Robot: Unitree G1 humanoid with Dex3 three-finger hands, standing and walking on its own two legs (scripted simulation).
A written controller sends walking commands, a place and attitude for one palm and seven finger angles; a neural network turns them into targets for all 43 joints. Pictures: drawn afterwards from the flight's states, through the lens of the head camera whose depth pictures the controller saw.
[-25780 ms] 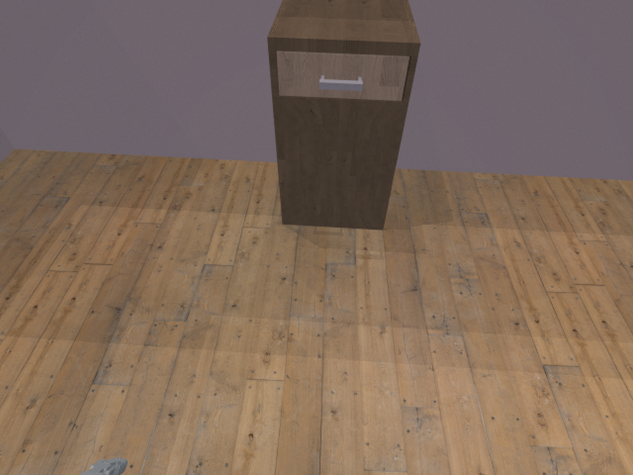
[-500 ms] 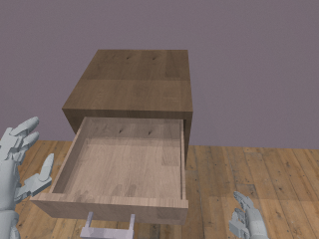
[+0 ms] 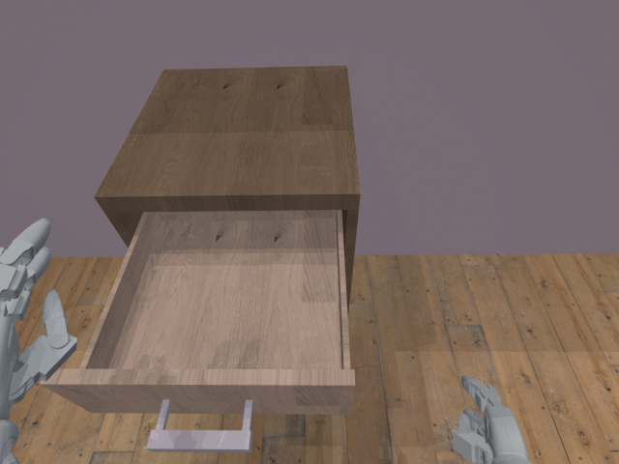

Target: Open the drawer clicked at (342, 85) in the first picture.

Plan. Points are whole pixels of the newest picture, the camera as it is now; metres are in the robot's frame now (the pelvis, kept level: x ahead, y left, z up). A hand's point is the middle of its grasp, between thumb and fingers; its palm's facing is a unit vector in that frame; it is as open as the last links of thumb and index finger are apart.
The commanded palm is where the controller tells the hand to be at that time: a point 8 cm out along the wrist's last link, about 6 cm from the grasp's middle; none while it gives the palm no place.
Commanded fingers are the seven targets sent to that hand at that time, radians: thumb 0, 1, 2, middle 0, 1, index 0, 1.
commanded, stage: step back with the hand held close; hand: left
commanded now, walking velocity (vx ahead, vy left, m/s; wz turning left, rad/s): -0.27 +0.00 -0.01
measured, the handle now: (204, 424) +0.19 +0.17 -0.08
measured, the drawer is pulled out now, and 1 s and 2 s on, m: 0.30 0.30 0.30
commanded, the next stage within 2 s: stop stepping back and stand still in 1.20 s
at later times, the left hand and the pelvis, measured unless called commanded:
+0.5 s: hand (23, 412) +0.14 +0.25 +0.15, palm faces +0.33 -0.82 -0.46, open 7.4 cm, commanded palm +0.07 +0.30 +0.17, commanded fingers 0.00 0.90 0.90 -0.20 -0.30 -0.20 -0.30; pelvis -0.05 +0.01 -0.01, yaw +1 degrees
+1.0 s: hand out of the picture +0.09 +0.19 +0.15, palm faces +0.11 -0.83 -0.55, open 7.4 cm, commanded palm +0.01 +0.26 +0.17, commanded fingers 0.00 0.90 0.90 -0.20 -0.30 -0.20 -0.30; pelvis -0.14 -0.01 -0.01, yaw -4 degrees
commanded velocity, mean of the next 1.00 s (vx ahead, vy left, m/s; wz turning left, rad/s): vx -0.33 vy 0.00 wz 0.01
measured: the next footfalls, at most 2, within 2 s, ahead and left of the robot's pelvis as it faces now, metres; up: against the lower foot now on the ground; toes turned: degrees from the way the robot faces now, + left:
right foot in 0.94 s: -0.18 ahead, -0.11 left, +0.00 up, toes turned -5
left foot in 1.26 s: -0.18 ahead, +0.09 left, +0.00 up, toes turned +2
